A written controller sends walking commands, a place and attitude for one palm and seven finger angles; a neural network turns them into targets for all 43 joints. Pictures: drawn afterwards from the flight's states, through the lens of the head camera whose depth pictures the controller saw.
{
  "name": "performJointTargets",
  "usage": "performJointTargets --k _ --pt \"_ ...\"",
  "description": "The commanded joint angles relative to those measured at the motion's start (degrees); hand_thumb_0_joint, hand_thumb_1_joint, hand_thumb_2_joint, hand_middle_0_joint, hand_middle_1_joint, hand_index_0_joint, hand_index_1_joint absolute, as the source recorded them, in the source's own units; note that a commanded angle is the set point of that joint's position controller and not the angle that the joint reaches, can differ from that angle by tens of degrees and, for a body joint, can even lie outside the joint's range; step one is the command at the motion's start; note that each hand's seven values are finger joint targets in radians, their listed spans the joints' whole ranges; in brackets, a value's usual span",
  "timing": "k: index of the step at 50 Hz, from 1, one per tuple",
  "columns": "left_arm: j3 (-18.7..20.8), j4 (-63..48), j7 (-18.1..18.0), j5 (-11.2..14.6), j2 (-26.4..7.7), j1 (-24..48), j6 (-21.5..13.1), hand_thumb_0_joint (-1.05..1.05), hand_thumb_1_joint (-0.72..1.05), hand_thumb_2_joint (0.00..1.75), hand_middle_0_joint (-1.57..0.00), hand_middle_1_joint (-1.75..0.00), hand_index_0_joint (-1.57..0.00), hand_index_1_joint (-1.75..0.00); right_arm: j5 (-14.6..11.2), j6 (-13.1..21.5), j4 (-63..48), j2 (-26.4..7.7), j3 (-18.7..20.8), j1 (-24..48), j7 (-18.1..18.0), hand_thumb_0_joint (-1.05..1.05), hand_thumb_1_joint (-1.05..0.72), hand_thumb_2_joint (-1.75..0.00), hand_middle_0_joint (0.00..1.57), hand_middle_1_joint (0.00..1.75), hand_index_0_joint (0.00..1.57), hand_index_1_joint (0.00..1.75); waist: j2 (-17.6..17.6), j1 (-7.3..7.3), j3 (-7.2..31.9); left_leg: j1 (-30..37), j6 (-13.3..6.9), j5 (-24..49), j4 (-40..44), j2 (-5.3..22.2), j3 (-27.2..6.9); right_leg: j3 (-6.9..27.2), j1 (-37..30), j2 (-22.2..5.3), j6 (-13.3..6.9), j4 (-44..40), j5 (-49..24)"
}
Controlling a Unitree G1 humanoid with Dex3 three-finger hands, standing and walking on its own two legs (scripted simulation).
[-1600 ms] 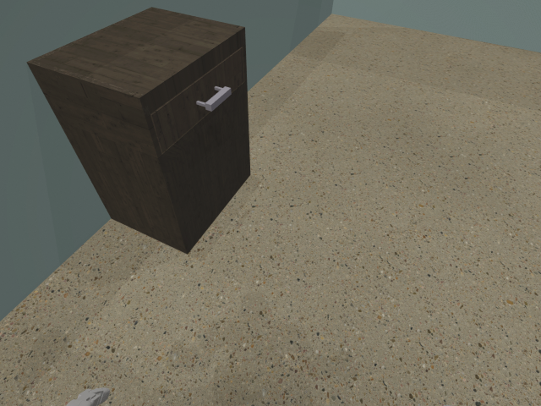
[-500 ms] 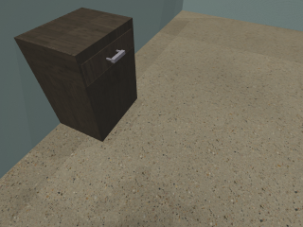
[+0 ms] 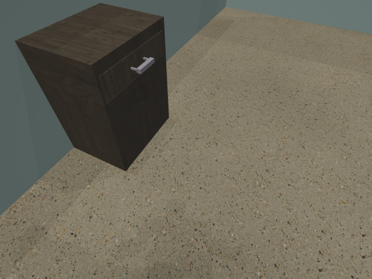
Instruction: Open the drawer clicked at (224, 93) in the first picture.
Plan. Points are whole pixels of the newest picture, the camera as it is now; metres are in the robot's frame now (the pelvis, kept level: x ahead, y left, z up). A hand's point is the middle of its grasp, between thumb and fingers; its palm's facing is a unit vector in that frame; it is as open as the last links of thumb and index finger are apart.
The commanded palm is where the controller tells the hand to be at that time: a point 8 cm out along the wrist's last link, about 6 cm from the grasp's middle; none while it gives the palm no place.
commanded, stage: walk around to get in front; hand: left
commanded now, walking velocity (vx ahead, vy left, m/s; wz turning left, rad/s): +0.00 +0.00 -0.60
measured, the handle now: (142, 64) +1.11 +0.30 -0.15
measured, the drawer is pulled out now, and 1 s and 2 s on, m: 0.00 0.00 0.00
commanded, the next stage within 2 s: none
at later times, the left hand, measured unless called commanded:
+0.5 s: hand out of the picture +0.05 +0.16 -0.17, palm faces -0.17 -0.95 -0.26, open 7.4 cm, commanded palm none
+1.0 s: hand out of the picture +0.15 +0.21 -0.18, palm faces -0.43 -0.87 -0.23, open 7.4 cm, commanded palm none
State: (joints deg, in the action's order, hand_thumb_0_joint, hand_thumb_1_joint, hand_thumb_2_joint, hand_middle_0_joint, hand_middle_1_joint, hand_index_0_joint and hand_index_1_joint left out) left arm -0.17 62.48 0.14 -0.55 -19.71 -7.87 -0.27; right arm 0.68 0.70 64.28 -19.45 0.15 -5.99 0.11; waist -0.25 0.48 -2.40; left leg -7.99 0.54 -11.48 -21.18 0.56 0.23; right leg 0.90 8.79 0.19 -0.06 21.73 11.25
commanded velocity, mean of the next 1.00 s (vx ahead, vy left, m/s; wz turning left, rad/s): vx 0.01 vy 0.00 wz -0.60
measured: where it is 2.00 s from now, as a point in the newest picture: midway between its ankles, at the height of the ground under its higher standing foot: outside the picture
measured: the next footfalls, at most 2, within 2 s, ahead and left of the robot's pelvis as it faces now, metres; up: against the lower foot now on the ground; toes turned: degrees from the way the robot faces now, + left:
left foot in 0.86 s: +0.06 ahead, +0.11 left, +0.00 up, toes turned -27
right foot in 1.36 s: -0.09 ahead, -0.12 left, +0.00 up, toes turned -54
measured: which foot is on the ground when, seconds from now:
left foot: down 0.00-0.32, up 0.34-0.84, down 0.86-1.00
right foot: down 0.00-0.86, up 0.88-1.00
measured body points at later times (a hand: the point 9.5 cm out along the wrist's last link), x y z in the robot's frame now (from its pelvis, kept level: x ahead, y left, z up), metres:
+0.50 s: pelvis -0.02 -0.03 -0.01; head +0.03 -0.06 +0.44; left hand +0.06 +0.21 -0.15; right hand +0.01 -0.30 -0.17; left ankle -0.01 +0.12 -0.67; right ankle -0.01 -0.11 -0.75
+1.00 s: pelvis -0.03 +0.04 +0.00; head +0.01 +0.07 +0.44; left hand +0.18 +0.25 -0.16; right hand -0.07 -0.22 -0.12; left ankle +0.02 +0.13 -0.75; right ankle -0.08 -0.08 -0.66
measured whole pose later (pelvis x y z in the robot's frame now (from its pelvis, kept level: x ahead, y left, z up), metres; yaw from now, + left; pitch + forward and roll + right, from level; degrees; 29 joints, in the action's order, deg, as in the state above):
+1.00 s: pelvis -0.03 +0.04 +0.00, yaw -32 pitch -1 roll -1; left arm 6.4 51.8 1.2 -1.8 -17.5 -12.5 4.3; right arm 1.1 -1.0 51.6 -10.6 1.4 -10.4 -1.8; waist -3.7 1.9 -2.3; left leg -11.6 -1.4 -15.1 -27.4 1.9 3.9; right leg 4.5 31.8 4.5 3.7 65.5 20.5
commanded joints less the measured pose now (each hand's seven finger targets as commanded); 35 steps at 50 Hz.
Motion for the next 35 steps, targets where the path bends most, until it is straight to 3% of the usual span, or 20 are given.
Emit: performJointTargets --k 1,2,4,7,8,10,11,12,13,14,15,16,17,18,19,20,22,23,29,35 --pt "1.7 -3.8 -0.8 -0.1 -7.0 0.1 0.3 0.0 0.9 0.9 -0.2 -0.3 -0.2 -0.3 0.0 0.5 -3.6 -6.5 1.6 -0.9 -1.2 0.0 -0.9 -0.9 0.2 0.3 0.2 0.3 0.7 -0.72 4.8 2.4 -1.2 8.8 -0.4 7.1 -2.5 6.7 2.3 -6.4 -1.3 0.2 -12.5" --pt "1.5 -4.1 -0.9 -0.1 -5.5 -0.9 0.9 0.0 0.9 0.9 -0.2 -0.3 -0.2 -0.3 0.0 0.0 -3.9 -5.1 1.5 -1.8 -1.4 0.0 -0.9 -0.9 0.2 0.3 0.2 0.3 0.5 -0.82 4.2 2.3 -0.9 8.4 -1.0 7.4 -1.8 6.8 3.8 -6.0 -1.0 1.5 -12.8" --pt "2.0 -5.4 -0.8 -0.3 -5.6 -1.7 1.7 0.0 0.9 0.9 -0.2 -0.3 -0.2 -0.3 0.0 -0.6 -5.2 -5.9 2.2 -2.6 -1.7 0.0 -0.9 -0.9 0.2 0.3 0.2 0.3 0.7 -0.91 3.7 2.0 -1.2 7.8 -1.9 8.5 -1.3 6.9 6.3 -4.9 -1.0 4.4 -13.4" --pt "2.6 -7.6 -0.4 -0.5 -5.0 -2.3 2.3 0.0 0.9 0.9 -0.2 -0.3 -0.2 -0.3 0.1 -1.1 -7.5 -7.2 3.5 -2.4 -2.0 0.0 -0.9 -0.9 0.2 0.3 0.2 0.3 4.2 -0.84 3.4 2.2 -3.2 8.3 -1.6 12.0 -2.7 5.1 10.4 -2.2 -0.3 11.5 -10.6" --pt "2.8 -8.2 -0.2 -0.5 -4.4 -2.7 2.5 0.0 0.9 0.9 -0.2 -0.3 -0.2 -0.3 0.1 -1.2 -8.3 -7.5 3.9 -1.9 -2.0 0.0 -0.9 -0.9 0.2 0.3 0.2 0.3 6.3 -0.63 2.8 1.2 -4.5 8.7 -1.0 14.1 -3.5 3.8 11.7 -1.2 0.0 15.7 -5.9" --pt "3.2 -9.4 0.0 -0.6 -2.9 -3.6 2.9 0.0 0.9 0.9 -0.2 -0.3 -0.2 -0.3 0.1 -0.9 -9.6 -7.7 4.5 -1.4 -1.9 0.0 -0.9 -0.9 0.2 0.3 0.2 0.3 10.4 -0.2 2.9 0.5 -8.6 14.8 0.3 19.3 -5.4 0.6 14.1 -0.3 0.9 25.8 12.8" --pt "3.5 -9.9 0.1 -0.6 -2.4 -4.3 3.1 0.0 0.9 0.9 -0.2 -0.3 -0.2 -0.3 0.3 -0.9 -10.3 -7.4 4.7 -0.5 -1.9 0.0 -0.9 -0.9 0.2 0.3 0.2 0.3 10.9 0.24 2.9 -0.8 -9.7 16.8 -0.2 20.7 -4.7 0.4 13.5 -1.3 1.0 28.1 16.7" --pt "3.8 -10.4 0.3 -0.5 -2.2 -5.3 3.1 0.0 0.9 0.9 -0.2 -0.3 -0.2 -0.3 0.3 -0.9 -11.2 -7.0 4.9 0.6 -1.9 0.0 -0.9 -0.9 0.2 0.3 0.2 0.3 10.9 0.84 2.6 -3.3 -9.5 17.2 -1.7 20.9 -3.3 0.7 11.2 -2.7 0.8 27.3 17.2" --pt "4.1 -10.1 0.5 -0.5 -1.8 -7.8 3.0 0.0 0.9 0.9 -0.2 -0.3 -0.2 -0.3 0.5 -1.0 -11.8 -6.9 5.0 2.4 -1.9 0.0 -0.9 -0.9 0.2 0.3 0.2 0.3 9.9 2.53 2.3 -5.3 -7.8 15.8 -5.0 19.7 -0.7 0.1 8.2 -3.0 0.6 23.3 14.4" --pt "4.6 -9.3 0.6 -0.8 -2.0 -11.4 2.6 0.0 0.9 0.9 -0.2 -0.3 -0.2 -0.3 0.4 -1.2 -12.4 -6.6 5.2 3.4 -1.8 0.0 -0.9 -0.9 0.2 0.3 0.2 0.3 6.9 4.34 3.0 -8.8 -4.9 11.0 -11.7 17.1 2.5 -0.2 2.8 -3.0 0.6 15.9 6.6" --pt "5.2 -9.0 0.3 -1.4 -5.4 -13.8 1.8 0.0 0.9 0.9 -0.2 -0.3 -0.2 -0.3 0.1 -1.9 -13.2 -4.4 5.0 2.9 -1.5 0.0 -0.9 -0.9 0.2 0.3 0.2 0.3 -6.8 5.22 3.3 -13.0 -0.2 -0.6 -25.2 9.7 7.2 7.7 1.2 -6.8 -0.7 3.7 -5.1" --pt "6.2 -9.6 -0.6 -1.7 -10.8 -14.3 1.0 0.0 0.9 0.9 -0.2 -0.3 -0.2 -0.3 -0.1 -2.1 -15.4 0.4 4.1 2.1 -1.3 0.0 -0.9 -0.9 0.2 0.3 0.2 0.3 -22.9 4.22 1.6 -25.9 3.0 -23.1 -40.1 0.6 6.7 31.5 0.0 -20.1 -5.3 -4.6 -19.4" --pt "6.0 -10.2 -1.2 -0.8 -9.9 -14.4 1.4 0.0 0.9 0.9 -0.2 -0.3 -0.2 -0.3 -0.2 -2.5 -15.4 -1.2 4.3 2.2 -1.6 0.0 -0.9 -0.9 0.2 0.3 0.2 0.3 -16.4 4.2 2.7 -23.7 1.9 -22.2 -43.9 1.7 -1.4 30.3 1.8 -20.7 -8.4 -6.3 -17.0" --pt "6.1 -11.2 -1.4 -0.7 -8.3 -10.7 1.5 0.0 0.9 0.9 -0.2 -0.3 -0.2 -0.3 -0.3 -2.6 -14.6 -1.3 4.6 1.3 -1.4 0.0 -0.9 -0.9 0.2 0.3 0.2 0.3 -14.2 2.41 1.6 -23.8 1.5 -17.6 -45.1 3.2 -2.5 27.4 4.0 -17.9 -9.0 -7.2 -6.8" --pt "5.9 -12.1 -1.2 -0.7 -6.8 -8.2 1.4 0.0 0.9 0.9 -0.2 -0.3 -0.2 -0.3 -0.2 -2.2 -14.1 -1.5 4.7 1.8 -1.2 0.0 -0.9 -0.9 0.2 0.3 0.2 0.3 -12.0 1.91 0.9 -24.5 1.8 -14.6 -46.2 3.6 -2.5 26.8 4.8 -15.5 -8.9 -6.2 -4.8" --pt "5.8 -12.8 -1.4 -0.4 -5.5 -6.7 1.2 0.0 0.9 0.9 -0.2 -0.3 -0.2 -0.3 -0.1 -2.1 -13.5 -1.8 4.8 1.2 -1.2 0.0 -0.9 -0.9 0.2 0.3 0.2 0.3 -8.5 1.24 1.3 -23.7 2.1 -11.5 -45.9 4.3 -2.5 24.5 4.4 -14.2 -8.5 -5.0 -7.6" --pt "5.5 -12.7 -1.3 -0.2 -4.1 -7.7 0.6 0.0 0.9 0.9 -0.2 -0.3 -0.2 -0.3 0.1 -2.1 -12.9 -0.3 4.6 0.0 -1.3 0.0 -0.9 -0.9 0.2 0.3 0.2 0.3 -5.1 0.68 4.1 -23.7 2.9 -8.6 -44.6 3.7 -2.3 21.5 0.5 -12.1 -7.7 -3.3 -14.2" --pt "5.6 -12.4 -1.3 -0.2 -4.0 -9.0 0.5 0.0 0.9 0.9 -0.2 -0.3 -0.2 -0.3 0.1 -2.2 -12.7 -0.1 4.5 0.0 -1.4 0.0 -0.9 -0.9 0.2 0.3 0.2 0.3 -3.7 1.19 5.8 -23.9 3.2 -8.3 -43.8 3.4 -2.2 21.1 -1.7 -11.6 -7.5 -2.4 -16.7" --pt "6.2 -11.7 -1.3 -0.5 -3.6 -11.7 0.8 0.0 0.9 0.9 -0.2 -0.3 -0.2 -0.3 0.0 -2.1 -14.1 1.1 4.3 1.3 -2.0 0.0 -0.9 -0.9 0.2 0.3 0.2 0.3 -5.4 2.13 8.0 -24.6 3.9 -9.7 -37.8 2.4 -2.4 22.9 -6.4 -10.9 -9.4 -1.4 -20.1" --pt "6.7 -12.4 -1.3 -1.1 -4.3 -10.2 1.5 0.0 0.9 0.9 -0.2 -0.3 -0.2 -0.3 -0.4 -1.7 -15.8 1.2 4.3 2.3 -2.1 0.0 -0.9 -0.9 0.2 0.3 0.2 0.3 -7.3 2.56 6.0 -18.1 3.1 -13.0 -26.9 1.2 -2.4 27.8 -0.1 -10.4 -10.9 -2.2 -15.8"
